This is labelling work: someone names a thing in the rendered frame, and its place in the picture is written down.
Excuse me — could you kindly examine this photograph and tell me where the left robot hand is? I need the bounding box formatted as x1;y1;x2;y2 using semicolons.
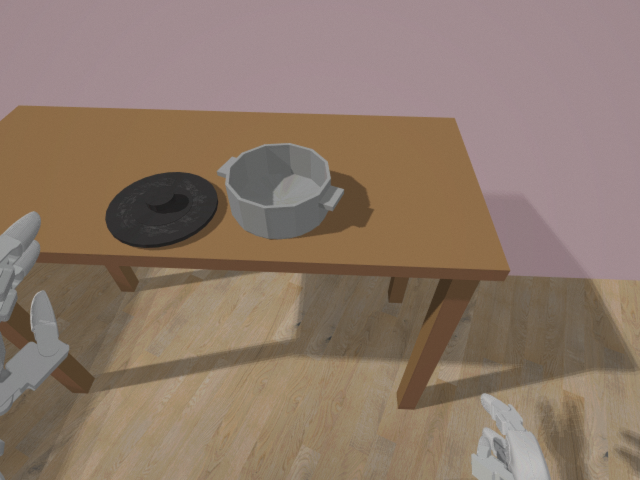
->
0;211;69;416

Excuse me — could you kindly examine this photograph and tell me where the lid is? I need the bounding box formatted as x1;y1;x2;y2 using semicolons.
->
105;172;218;248

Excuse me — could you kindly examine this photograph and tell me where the knob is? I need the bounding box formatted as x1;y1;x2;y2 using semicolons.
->
144;187;176;211

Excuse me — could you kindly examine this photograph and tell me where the pot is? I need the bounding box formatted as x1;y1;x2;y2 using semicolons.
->
217;143;344;239

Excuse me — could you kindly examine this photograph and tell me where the table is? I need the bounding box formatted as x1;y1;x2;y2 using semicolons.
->
0;105;510;410

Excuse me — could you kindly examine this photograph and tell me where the right robot hand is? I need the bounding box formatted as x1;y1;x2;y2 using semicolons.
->
471;393;551;480

